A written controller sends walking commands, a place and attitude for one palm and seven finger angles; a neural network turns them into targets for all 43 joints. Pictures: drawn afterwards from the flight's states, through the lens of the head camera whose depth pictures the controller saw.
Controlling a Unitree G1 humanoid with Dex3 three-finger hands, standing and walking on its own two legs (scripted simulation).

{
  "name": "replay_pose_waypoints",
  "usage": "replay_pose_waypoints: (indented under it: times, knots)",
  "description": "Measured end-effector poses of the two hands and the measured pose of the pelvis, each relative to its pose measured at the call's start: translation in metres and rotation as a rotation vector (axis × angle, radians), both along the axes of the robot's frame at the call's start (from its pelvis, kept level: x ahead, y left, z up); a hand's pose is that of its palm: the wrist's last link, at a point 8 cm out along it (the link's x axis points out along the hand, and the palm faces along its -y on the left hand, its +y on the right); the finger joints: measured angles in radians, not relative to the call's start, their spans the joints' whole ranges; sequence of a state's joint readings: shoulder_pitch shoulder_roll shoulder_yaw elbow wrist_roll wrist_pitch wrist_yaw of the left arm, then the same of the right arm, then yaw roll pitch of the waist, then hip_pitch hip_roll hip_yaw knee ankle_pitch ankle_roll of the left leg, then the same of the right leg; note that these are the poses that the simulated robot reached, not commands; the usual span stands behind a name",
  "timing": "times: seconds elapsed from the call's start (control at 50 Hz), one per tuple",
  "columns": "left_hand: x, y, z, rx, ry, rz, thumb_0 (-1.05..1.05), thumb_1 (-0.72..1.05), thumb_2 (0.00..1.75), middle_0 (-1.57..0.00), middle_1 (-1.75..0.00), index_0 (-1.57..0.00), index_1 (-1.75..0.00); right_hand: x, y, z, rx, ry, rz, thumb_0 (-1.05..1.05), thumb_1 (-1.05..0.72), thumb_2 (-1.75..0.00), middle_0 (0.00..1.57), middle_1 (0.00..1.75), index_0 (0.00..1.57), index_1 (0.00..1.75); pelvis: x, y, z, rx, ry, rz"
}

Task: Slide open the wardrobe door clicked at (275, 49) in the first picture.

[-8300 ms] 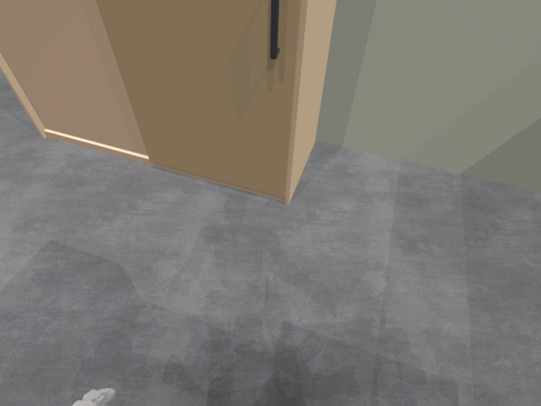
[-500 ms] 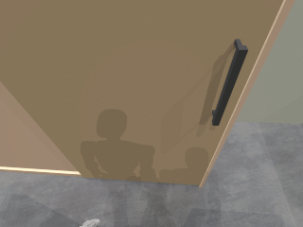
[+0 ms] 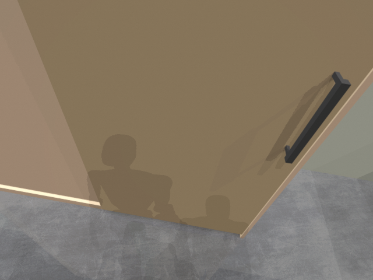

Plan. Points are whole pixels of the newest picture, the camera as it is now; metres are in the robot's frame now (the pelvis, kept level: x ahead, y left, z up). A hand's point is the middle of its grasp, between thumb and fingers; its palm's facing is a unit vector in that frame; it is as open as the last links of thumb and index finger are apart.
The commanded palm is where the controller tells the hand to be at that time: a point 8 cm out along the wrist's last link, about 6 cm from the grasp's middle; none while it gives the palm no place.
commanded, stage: come to a stop and stand still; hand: right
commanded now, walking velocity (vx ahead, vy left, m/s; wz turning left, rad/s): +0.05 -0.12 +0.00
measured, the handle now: (309, 123) +0.48 -0.28 +0.11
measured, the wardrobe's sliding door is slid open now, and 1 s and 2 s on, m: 0.00 0.00 0.00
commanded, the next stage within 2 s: look again from close up in 0.78 s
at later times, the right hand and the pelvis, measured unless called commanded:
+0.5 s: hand out of the picture -0.01 -0.26 -0.19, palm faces +0.07 +0.97 -0.21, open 7.4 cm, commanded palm none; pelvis -0.02 -0.07 -0.02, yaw -1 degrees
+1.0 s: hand out of the picture -0.02 -0.26 -0.19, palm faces +0.01 +0.98 -0.19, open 7.4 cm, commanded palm none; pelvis -0.02 -0.08 -0.01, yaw +0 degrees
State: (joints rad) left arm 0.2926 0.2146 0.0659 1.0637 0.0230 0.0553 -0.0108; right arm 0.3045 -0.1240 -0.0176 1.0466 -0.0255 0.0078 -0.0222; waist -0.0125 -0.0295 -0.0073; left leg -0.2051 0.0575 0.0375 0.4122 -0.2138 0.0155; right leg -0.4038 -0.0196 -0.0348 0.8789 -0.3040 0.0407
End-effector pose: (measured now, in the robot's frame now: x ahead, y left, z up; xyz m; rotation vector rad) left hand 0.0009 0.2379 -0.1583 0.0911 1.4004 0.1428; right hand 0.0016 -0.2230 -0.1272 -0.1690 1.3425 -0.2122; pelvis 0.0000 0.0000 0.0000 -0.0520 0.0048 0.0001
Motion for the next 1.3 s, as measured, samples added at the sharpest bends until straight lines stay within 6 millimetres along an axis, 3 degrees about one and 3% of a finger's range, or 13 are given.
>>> replay_pose_waypoints:
  times: [0.06,0.12,0.28,0.4,0.5,0.64,0.86,0.98,1.18,1.3]
  knots:
    - [-0.014,0.001,0.001,0.006,0.062,-0.018,0.01,0.91,0.90,-0.20,-0.30,-0.20,-0.30,-0.006,-0.001,0.001,-0.003,0.008,-0.022,0.01,-0.92,-0.90,0.20,0.30,0.20,0.30,0.000,0.000,0.001,0.003,0.012,-0.011]
    - [-0.016,-0.003,0.003,0.017,0.093,-0.040,0.01,0.91,0.90,-0.20,-0.30,-0.20,-0.30,-0.015,-0.006,-0.001,-0.003,0.024,-0.046,0.01,-0.92,-0.90,0.21,0.30,0.20,0.30,-0.001,-0.005,0.000,0.006,0.018,-0.018]
    - [0.032,-0.035,-0.004,0.063,-0.089,-0.101,0.01,0.91,0.90,-0.20,-0.30,-0.20,-0.30,-0.040,-0.042,-0.027,0.002,0.089,-0.047,0.01,-0.91,-0.90,0.21,0.30,0.20,0.30,-0.007,-0.039,-0.019,0.073,0.012,-0.046]
    - [0.060,-0.070,0.007,0.072,-0.216,-0.128,0.01,0.93,0.90,-0.20,-0.30,-0.20,-0.30,-0.030,-0.069,-0.036,0.016,0.020,-0.037,0.01,-0.91,-0.90,0.20,0.30,0.20,0.30,-0.012,-0.061,-0.021,0.066,-0.033,-0.031]
    - [0.068,-0.090,0.016,0.063,-0.277,-0.134,0.01,0.93,0.90,-0.20,-0.30,-0.20,-0.30,-0.017,-0.084,-0.036,0.026,-0.043,-0.007,0.01,-0.91,-0.90,0.20,0.30,0.19,0.30,-0.018,-0.074,-0.019,0.065,-0.047,-0.020]
    - [0.052,-0.097,0.022,0.076,-0.268,-0.114,0.00,0.93,0.90,-0.20,-0.30,-0.20,-0.30,-0.009,-0.095,-0.033,0.037,-0.072,0.026,0.01,-0.91,-0.90,0.20,0.30,0.19,0.30,-0.023,-0.084,-0.015,0.062,-0.043,-0.012]
    - [-0.008,-0.089,0.015,0.092,-0.099,-0.062,0.01,0.91,0.90,-0.20,-0.30,-0.20,-0.30,-0.022,-0.093,-0.034,0.051,-0.010,0.039,0.01,-0.91,-0.90,0.20,0.30,0.19,0.30,-0.024,-0.087,-0.013,0.058,-0.041,-0.005]
    - [-0.031,-0.091,0.010,0.070,-0.032,-0.035,0.01,0.91,0.90,-0.20,-0.30,-0.20,-0.30,-0.029,-0.085,-0.033,0.053,0.023,0.037,0.01,-0.91,-0.90,0.20,0.30,0.19,0.30,-0.024,-0.082,-0.012,0.056,-0.044,-0.002]
    - [-0.035,-0.092,0.004,0.026,-0.018,-0.018,0.01,0.91,0.90,-0.20,-0.30,-0.20,-0.30,-0.034,-0.062,-0.032,0.064,0.033,0.026,0.01,-0.91,-0.90,0.20,0.30,0.19,0.30,-0.025,-0.068,-0.011,0.053,-0.046,0.001]
    - [-0.031,-0.081,0.004,0.030,-0.026,-0.016,0.02,0.92,0.90,-0.20,-0.30,-0.20,-0.30,-0.036,-0.048,-0.032,0.072,0.029,0.022,0.01,-0.91,-0.90,0.20,0.30,0.19,0.30,-0.025,-0.059,-0.011,0.052,-0.047,0.003]
